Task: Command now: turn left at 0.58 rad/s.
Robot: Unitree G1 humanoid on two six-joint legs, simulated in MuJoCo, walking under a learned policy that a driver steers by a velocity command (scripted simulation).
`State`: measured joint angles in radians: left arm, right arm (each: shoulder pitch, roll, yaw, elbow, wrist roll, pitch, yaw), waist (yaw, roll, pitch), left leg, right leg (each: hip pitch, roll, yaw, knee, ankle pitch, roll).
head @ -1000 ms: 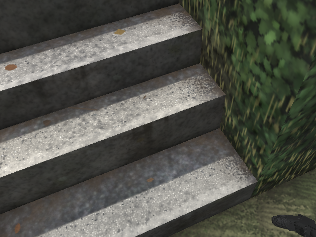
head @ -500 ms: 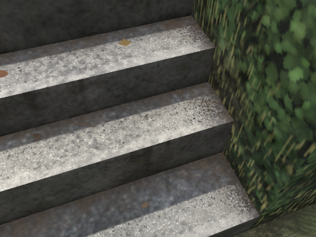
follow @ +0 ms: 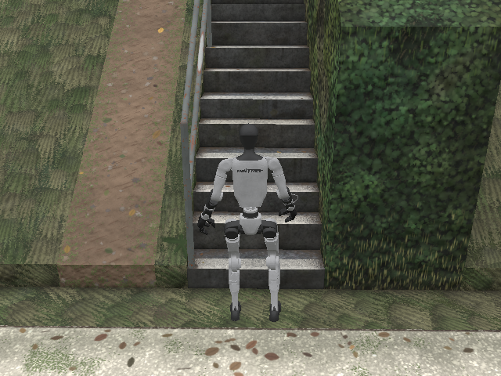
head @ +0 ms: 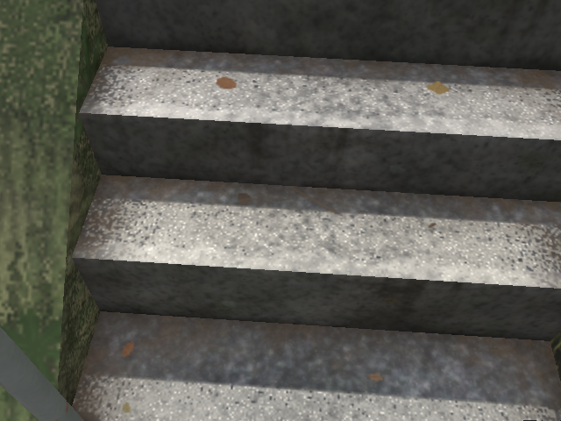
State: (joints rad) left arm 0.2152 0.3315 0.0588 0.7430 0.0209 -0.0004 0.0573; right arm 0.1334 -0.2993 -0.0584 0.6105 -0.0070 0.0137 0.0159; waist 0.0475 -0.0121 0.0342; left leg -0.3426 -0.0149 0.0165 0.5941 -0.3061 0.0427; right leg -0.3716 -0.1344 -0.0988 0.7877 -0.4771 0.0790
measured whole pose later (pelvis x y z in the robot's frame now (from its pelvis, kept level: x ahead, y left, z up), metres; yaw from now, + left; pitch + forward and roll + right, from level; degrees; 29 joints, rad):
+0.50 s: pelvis +0.00 -0.01 +0.01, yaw +9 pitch +1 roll -1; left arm 0.18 0.24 0.03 0.70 0.03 -0.03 0.02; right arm 0.17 -0.24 -0.02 0.65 -0.03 0.01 -0.02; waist -0.02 0.04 0.00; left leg -0.31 -0.07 -0.12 0.52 -0.22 0.02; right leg -0.25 0.01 0.02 0.49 -0.27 0.00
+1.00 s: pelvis +0.02 -0.02 +0.01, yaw +10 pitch +0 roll +0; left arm 0.20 0.20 0.02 0.72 0.02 -0.04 0.00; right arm 0.21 -0.19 -0.04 0.73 -0.02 0.00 -0.04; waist 0.00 0.01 0.02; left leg -0.26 -0.06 -0.13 0.54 -0.27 -0.01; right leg -0.20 0.03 0.00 0.53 -0.33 -0.02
